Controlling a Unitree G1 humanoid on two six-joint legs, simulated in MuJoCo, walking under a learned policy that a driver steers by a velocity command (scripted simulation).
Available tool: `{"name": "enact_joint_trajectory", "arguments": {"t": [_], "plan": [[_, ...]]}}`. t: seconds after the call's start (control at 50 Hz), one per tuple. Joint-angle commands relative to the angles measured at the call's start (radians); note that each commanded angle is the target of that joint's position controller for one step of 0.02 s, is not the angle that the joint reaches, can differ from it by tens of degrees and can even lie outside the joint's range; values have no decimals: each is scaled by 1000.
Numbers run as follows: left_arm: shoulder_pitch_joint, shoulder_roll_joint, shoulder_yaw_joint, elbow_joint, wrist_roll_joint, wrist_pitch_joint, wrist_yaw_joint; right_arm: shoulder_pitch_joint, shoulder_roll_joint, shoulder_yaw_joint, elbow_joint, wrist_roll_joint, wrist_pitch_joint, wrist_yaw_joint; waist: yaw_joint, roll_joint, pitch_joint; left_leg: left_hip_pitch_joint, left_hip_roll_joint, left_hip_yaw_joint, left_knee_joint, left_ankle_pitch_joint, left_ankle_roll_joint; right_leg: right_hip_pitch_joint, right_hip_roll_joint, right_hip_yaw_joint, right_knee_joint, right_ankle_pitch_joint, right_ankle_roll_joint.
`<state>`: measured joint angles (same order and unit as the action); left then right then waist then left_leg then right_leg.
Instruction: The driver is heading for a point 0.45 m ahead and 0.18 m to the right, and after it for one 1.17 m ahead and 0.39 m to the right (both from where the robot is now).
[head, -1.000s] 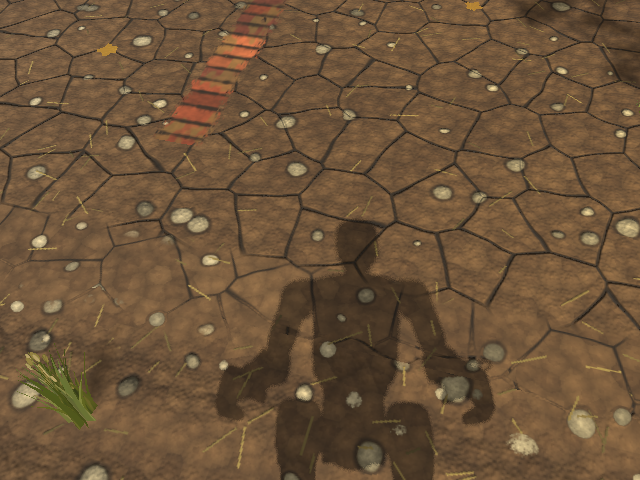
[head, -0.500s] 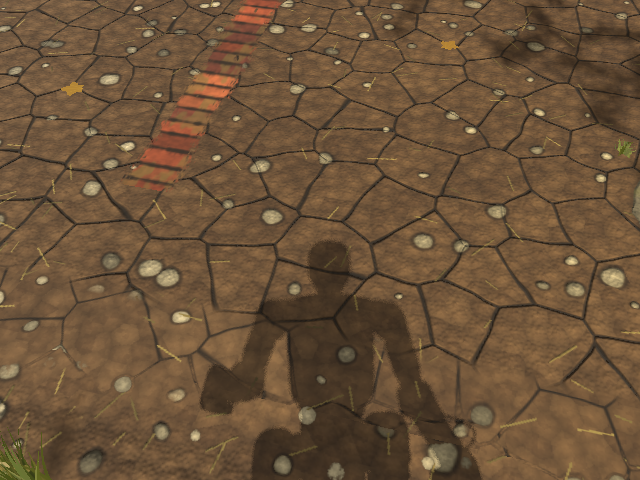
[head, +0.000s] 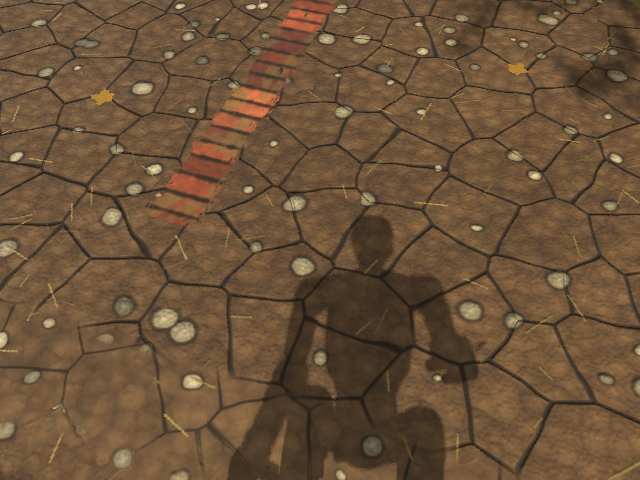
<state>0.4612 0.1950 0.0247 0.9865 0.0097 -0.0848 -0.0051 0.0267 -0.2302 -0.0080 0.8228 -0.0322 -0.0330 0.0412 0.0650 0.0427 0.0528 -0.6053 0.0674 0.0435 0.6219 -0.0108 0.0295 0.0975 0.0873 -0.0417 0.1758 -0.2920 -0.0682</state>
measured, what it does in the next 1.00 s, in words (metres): walks ahead, turning right: left foot, then right foot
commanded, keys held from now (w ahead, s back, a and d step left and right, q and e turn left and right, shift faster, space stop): w+e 0.54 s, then e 0.46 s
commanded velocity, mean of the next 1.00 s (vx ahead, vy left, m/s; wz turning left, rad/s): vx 0.37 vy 0.00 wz -0.51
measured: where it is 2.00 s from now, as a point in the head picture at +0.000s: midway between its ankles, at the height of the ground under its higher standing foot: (385, 469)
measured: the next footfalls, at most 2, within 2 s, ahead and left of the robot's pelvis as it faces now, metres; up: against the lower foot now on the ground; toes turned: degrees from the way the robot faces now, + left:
left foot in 0.08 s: +0.23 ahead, +0.10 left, +0.00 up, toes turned +0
right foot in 0.62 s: +0.46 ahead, -0.14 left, +0.00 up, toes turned -25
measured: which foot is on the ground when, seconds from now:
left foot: up 0.00-0.06, down 0.08-0.62, up 0.64-1.00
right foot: down 0.00-0.10, up 0.12-0.60, down 0.62-1.00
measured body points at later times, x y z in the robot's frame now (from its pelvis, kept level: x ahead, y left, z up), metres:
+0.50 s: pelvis +0.27 +0.01 +0.00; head +0.30 +0.00 +0.45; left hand +0.49 +0.19 -0.12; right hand +0.18 -0.23 -0.14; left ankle +0.19 +0.11 -0.74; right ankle +0.39 -0.15 -0.69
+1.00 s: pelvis +0.44 -0.07 +0.00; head +0.47 -0.11 +0.45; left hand +0.63 +0.14 -0.11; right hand +0.43 -0.37 -0.12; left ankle +0.59 +0.03 -0.67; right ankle +0.43 -0.12 -0.74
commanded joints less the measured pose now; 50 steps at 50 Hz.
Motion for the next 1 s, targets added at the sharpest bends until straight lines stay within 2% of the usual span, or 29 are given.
{"name": "enact_joint_trajectory", "arguments": {"t": [0.02, 0.04, 0.06, 0.08, 0.1, 0.12, 0.14, 0.16, 0.18, 0.2, 0.24, 0.3, 0.38, 0.44, 0.5, 0.54, 0.58, 0.6, 0.62, 0.64, 0.66, 0.68, 0.7, 0.72, 0.74, 0.76, 0.82, 0.92, 1.0], "plan": [[9, 183, 38, -25, 6, -3, 15, -47, -92, -22, -75, 4, -26, -11, -51, -106, 32, 75, -42, 2, -65, -62, 27, -23, -298, 152, 70, 699, -112], [-11, 194, 41, -28, 9, -1, 16, 21, -109, -30, -55, 5, -33, -18, -83, -115, -3, 174, -69, 7, -87, -112, 40, -24, -290, 152, 148, 810, -97], [-25, 199, 42, -28, 9, 2, 13, 152, -130, -42, -14, 3, -42, -28, -138, -100, -74, 338, -95, 20, -140, -121, 60, -46, -259, 137, 299, 855, -82], [-31, 186, 39, -36, 2, 0, 10, 317, -174, -59, 29, -14, -55, -43, -203, -63, -179, 591, -21, -46, -161, -117, 90, -182, -211, 110, 517, 697, -66], [18, 99, 19, -79, -20, -1, 5, 441, -274, -83, 27, -43, -59, -58, -205, 90, -341, 860, 275, -393, -188, -278, 146, -428, -108, 51, 850, 261, -38], [90, 91, 25, -78, -33, 8, 8, 398, -291, -92, 25, -22, -41, -51, -149, 237, -414, 930, 403, -751, -335, -335, 228, -650, -1, 67, 1064, -235, -30], [23, 167, 44, -69, -9, 22, 14, 293, -204, -75, 2, -4, -33, -46, -121, 70, -249, 793, 356, -627, -353, -413, 199, -716, -84, 113, 1114, -160, -40], [-44, 153, 45, -76, -5, 22, 6, 223, -130, -57, -7, 4, -39, -44, -108, 4, -124, 646, 308, -469, -384, -369, 176, -710, -121, 110, 1081, -76, -37], [-64, 122, 42, -79, -5, 27, -1, 195, -100, -50, -2, 2, -46, -43, -85, 2, -65, 546, 262, -351, -421, -279, 144, -676, -151, 106, 1034, -29, -33], [-74, 118, 45, -82, 12, 39, -9, 200, -85, -45, 12, 6, -53, -48, -67, 29, -36, 486, 227, -264, -439, -202, 123, -649, -171, 105, 1002, -12, -24], [-68, 92, 43, -82, 21, 65, -23, 227, -79, -45, 30, 11, -72, -49, -46, 36, -35, 447, 206, -167, -461, -97, 114, -623, -177, 90, 996, 17, -8], [-159, 85, 43, -120, 21, 81, -37, 262, -97, -53, 50, 19, -90, -49, -42, 26, -10, 467, 198, -58, -493, -17, 118, -720, -195, 75, 961, 110, 8], [-306, 77, 34, -177, 19, 79, -51, 307, -90, -51, 75, 14, -88, -49, -61, 19, 31, 496, 164, 65, -497, 71, 113, -782, -192, 37, 776, 250, 25], [-415, 63, 20, -217, 22, 74, -61, 341, -110, -55, 89, 15, -85, -54, -89, 22, 43, 535, 169, 129, -485, 146, 105, -738, -174, -26, 595, 314, 13], [-481, 73, 18, -250, 28, 72, -67, 392, -129, -60, 112, 13, -72, -63, -107, 20, 53, 639, 199, 166, -445, 246, 99, -726, -154, -71, 503, 258, -21], [-475, 85, 23, -256, 31, 73, -64, 396, -144, -64, 119, 9, -59, -69, -93, 32, 37, 700, 209, 198, -361, 462, 88, -677, -114, -101, 465, 170, -56], [-359, 101, 34, -225, 37, 66, -52, 382, -174, -73, 119, 9, -40, -77, -41, 52, -23, 725, 203, 223, -138, 792, 75, -546, -33, -136, 435, 80, -93], [-241, 120, 47, -190, 41, 54, -43, 376, -184, -76, 114, 15, -30, -77, 1, 46, -92, 693, 195, 224, 50, 776, 62, -415, 2, -125, 377, 106, -116], [-98, 164, 69, -147, 55, 40, -27, 359, -182, -76, 99, 25, -28, -73, 75, -6, -179, 549, 165, 235, 318, 533, 21, -190, -28, -53, 279, 237, -153], [-88, 307, 104, -153, 60, 40, -15, 427, -58, -51, 37, 39, -33, -61, 5, -235, -308, 128, 23, 223, 693, -403, -41, 191, -371, 360, 376, 674, -286], [-44, 346, 118, -177, 10, 58, -7, 366, -130, -66, 1, 36, -31, -61, 45, -172, -431, -18, -97, 24, 897, -613, -69, 261, -483, 660, 286, 909, -404], [-94, 321, 112, -180, -2, 67, 6, 286, -121, -61, -16, 36, -35, -62, 33, -79, -320, -79, -26, -58, 877, -499, -61, 169, -453, 485, 262, 989, -374], [-162, 254, 97, -184, -12, 69, 11, 261, -105, -53, -21, 36, -41, -64, 3, -58, -203, -70, 5, -59, 789, -421, -56, 29, -409, 397, 234, 954, -329], [-214, 205, 84, -188, -17, 70, 14, 258, -110, -56, -11, 24, -35, -66, -37, -26, -119, -32, 28, -64, 707, -393, -58, -94, -345, 331, 198, 899, -275], [-247, 174, 73, -194, -23, 71, 18, 270, -115, -59, -17, 2, -16, -65, -70, -32, -93, 22, 33, -68, 654, -381, -68, -186, -300, 290, 171, 867, -252], [-258, 166, 67, -199, -19, 68, 16, 293, -109, -60, -12, -8, 4, -63, -88, -35, -102, 72, 30, -69, 615, -374, -75, -235, -279, 267, 163, 871, -236], [-232, 215, 79, -197, -2, 53, 6, 303, -84, -56, -25, -3, 37, -61, -105, -41, -142, 98, 8, -57, 524, -334, -89, -275, -239, 239, 171, 936, -219], [-178, 228, 83, -204, -2, 71, 12, 176, -110, -59, -79, 2, 57, -67, -63, -99, -138, 31, 0, -75, 401, -251, -95, -252, -215, 302, 166, 733, -171], [-137, 238, 89, -210, 3, 87, 18, 95, -121, -57, -112, 9, 64, -74, -30, -119, -112, -5, -17, -104, 314, -262, -91, -197, -226, 392, 173, 581, -164]]}}
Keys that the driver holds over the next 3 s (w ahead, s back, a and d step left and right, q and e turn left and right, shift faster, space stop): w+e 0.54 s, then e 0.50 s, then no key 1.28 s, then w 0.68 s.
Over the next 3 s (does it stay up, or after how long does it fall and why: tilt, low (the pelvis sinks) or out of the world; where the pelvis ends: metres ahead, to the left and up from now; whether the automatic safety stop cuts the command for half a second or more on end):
stays up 0.69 -0.18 -0.01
